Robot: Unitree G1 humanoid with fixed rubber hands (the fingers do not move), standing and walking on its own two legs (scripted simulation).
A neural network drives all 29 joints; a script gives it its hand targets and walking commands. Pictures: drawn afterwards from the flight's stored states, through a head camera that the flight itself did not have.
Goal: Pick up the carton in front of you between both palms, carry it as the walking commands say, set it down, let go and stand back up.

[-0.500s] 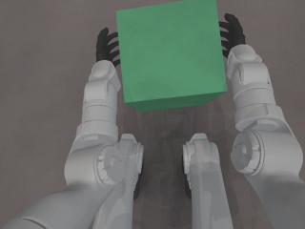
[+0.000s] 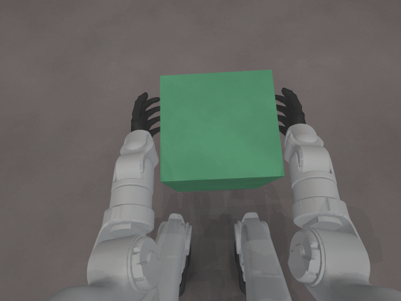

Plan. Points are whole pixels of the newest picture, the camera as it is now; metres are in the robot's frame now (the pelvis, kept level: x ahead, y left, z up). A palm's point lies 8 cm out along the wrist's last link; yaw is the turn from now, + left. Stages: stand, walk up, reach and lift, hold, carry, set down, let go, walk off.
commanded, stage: reach and lift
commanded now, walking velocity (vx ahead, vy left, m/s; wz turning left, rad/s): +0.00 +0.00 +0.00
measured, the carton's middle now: (216, 141) +0.44 -0.01 -0.11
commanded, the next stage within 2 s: hold in 1.88 s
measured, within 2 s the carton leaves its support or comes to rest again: neither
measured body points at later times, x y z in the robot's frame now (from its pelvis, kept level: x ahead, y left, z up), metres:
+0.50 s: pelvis +0.05 +0.00 +0.14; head +0.13 -0.01 +0.58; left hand +0.40 +0.15 +0.11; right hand +0.40 -0.16 +0.11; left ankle +0.08 +0.13 -0.54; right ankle +0.09 -0.12 -0.54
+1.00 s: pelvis +0.06 +0.01 +0.20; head +0.03 +0.01 +0.65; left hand +0.38 +0.15 +0.22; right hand +0.36 -0.15 +0.22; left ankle +0.08 +0.13 -0.54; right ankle +0.09 -0.12 -0.54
